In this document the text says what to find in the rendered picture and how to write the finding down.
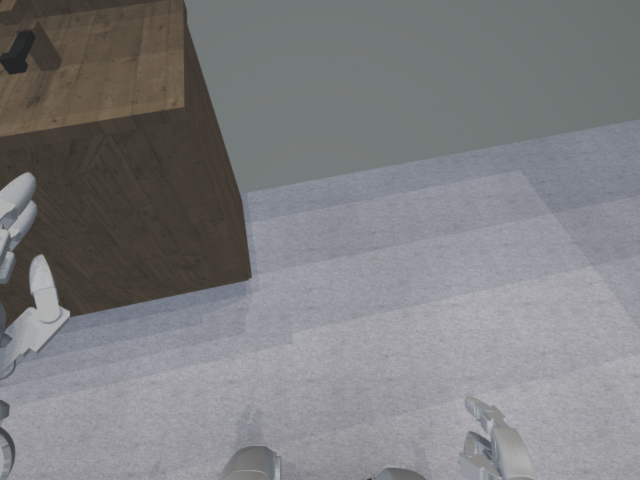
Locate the robot left hand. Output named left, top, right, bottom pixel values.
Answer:
left=0, top=172, right=70, bottom=380

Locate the right robot shin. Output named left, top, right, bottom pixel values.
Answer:
left=375, top=465, right=399, bottom=477

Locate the tap lever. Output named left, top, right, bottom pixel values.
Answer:
left=0, top=30, right=36, bottom=75

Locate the left robot thigh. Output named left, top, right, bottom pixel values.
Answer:
left=217, top=446, right=282, bottom=480

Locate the counter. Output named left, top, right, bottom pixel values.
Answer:
left=0, top=0, right=252, bottom=331

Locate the robot right hand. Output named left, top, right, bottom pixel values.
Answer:
left=459, top=397, right=538, bottom=480

